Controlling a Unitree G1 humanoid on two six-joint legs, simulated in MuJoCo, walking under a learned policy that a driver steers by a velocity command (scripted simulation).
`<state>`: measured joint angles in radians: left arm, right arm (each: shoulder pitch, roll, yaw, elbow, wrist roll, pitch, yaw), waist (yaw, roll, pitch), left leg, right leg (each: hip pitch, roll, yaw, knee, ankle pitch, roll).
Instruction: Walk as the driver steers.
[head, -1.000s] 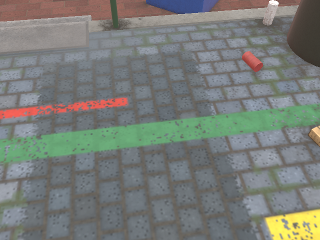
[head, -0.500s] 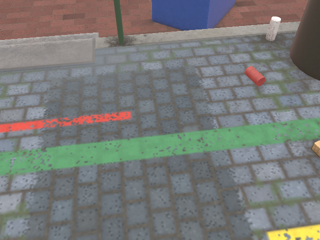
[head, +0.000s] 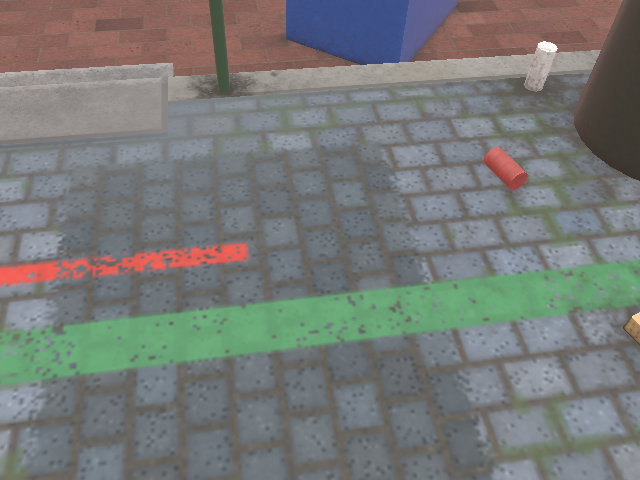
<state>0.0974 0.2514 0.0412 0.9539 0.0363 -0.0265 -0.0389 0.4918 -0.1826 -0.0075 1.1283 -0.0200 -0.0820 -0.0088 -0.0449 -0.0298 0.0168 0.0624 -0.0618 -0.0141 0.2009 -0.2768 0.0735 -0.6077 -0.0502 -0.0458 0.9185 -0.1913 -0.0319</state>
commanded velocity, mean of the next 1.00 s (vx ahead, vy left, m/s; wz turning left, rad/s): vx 0.34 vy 0.00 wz -0.09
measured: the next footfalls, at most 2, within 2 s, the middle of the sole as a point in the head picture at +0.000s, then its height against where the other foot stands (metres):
right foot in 0.18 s outside the picture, level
left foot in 0.68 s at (283, 457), level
